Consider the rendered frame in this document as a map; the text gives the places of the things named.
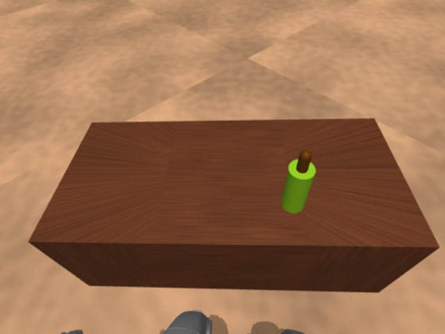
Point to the bottle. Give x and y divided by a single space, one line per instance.
298 182

